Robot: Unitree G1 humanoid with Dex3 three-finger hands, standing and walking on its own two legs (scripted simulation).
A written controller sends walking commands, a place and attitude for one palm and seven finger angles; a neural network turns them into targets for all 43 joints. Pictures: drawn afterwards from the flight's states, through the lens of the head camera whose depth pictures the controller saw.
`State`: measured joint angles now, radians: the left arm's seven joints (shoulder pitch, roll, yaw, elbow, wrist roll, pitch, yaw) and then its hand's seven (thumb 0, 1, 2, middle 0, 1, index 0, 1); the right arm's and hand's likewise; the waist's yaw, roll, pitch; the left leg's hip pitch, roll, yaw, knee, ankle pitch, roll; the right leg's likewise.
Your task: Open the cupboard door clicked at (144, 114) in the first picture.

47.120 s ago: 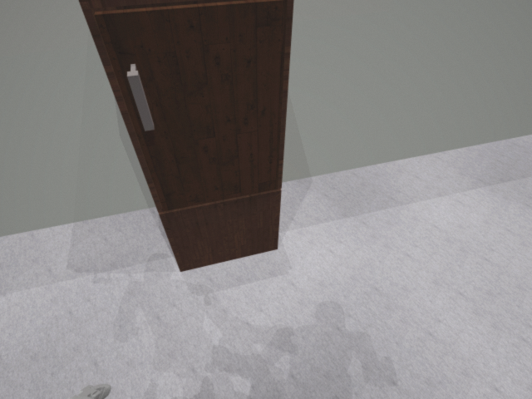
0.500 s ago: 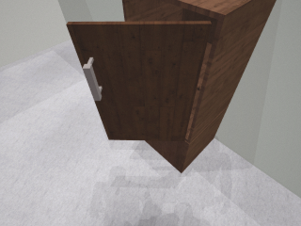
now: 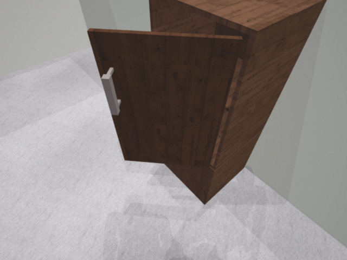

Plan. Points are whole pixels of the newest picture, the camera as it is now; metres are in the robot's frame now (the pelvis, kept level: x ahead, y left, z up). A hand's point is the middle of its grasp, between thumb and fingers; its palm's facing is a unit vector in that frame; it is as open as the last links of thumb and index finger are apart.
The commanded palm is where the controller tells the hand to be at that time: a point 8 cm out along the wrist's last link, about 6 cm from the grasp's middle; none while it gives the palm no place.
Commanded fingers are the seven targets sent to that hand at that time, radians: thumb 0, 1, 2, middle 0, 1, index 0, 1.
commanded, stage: come to a stop and stand still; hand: left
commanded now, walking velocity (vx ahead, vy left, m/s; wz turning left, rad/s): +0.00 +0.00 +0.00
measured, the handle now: (113, 91) +0.55 +0.23 +0.07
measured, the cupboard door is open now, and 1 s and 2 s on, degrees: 44 44 44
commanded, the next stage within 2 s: look again from close up in 0.02 s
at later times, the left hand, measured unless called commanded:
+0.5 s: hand out of the picture +0.01 +0.20 -0.17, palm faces +0.01 -0.98 -0.22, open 7.3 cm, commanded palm none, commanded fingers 0.00 0.90 0.90 -0.20 -0.30 -0.20 -0.30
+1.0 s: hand (91, 208) +0.22 +0.20 +0.01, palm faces +0.11 -0.99 -0.01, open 7.8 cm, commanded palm +0.12 +0.27 -0.04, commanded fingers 0.00 0.55 0.75 -0.23 -0.53 -0.23 -0.53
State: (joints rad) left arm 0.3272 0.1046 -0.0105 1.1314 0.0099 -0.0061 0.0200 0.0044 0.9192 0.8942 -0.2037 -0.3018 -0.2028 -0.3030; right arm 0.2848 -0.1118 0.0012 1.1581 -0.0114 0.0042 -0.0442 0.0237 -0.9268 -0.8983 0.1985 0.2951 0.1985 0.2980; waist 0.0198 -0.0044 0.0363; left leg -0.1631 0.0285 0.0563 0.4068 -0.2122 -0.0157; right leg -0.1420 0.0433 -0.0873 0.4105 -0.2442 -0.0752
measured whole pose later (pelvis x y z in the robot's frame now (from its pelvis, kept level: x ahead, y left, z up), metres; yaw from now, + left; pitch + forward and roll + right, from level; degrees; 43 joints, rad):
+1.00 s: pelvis -0.01 +0.04 -0.03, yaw +0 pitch +6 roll +0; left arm 0.35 0.15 0.08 0.12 -0.20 -0.38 -0.07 0.01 0.79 0.83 -0.21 -0.39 -0.21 -0.39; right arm 0.19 -0.27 -0.05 0.70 0.02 -0.28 -0.03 0.02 -0.91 -0.90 0.20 0.30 0.20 0.30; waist -0.03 0.00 -0.10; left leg -0.47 -0.03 0.06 0.74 -0.37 0.05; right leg -0.47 -0.02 -0.06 0.76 -0.39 -0.02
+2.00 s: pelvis -0.01 +0.04 -0.03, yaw +1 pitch +5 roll -2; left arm 0.12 0.37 0.36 0.16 -0.36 -0.22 -0.40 -0.01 -0.38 0.34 -0.30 -1.13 -0.30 -1.13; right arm 0.25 -0.26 0.04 0.57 0.06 -0.26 -0.09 0.02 -0.90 -0.90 0.20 0.30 0.20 0.30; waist 0.02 0.03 -0.07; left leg -0.48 -0.01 0.02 0.78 -0.39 0.05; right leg -0.43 0.01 -0.10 0.72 -0.37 -0.02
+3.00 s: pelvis -0.01 +0.03 -0.02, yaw +1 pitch +3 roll -1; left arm -0.10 0.43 0.43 0.39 -0.34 -0.12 -0.50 -0.01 -0.50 0.30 -0.31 -1.20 -0.30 -1.20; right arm 0.26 -0.28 0.05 0.61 0.06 -0.22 -0.11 0.02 -0.90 -0.90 0.20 0.30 0.20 0.30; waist 0.02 0.04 -0.03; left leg -0.38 -0.01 0.02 0.65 -0.33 0.03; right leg -0.34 0.01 -0.09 0.61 -0.32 -0.04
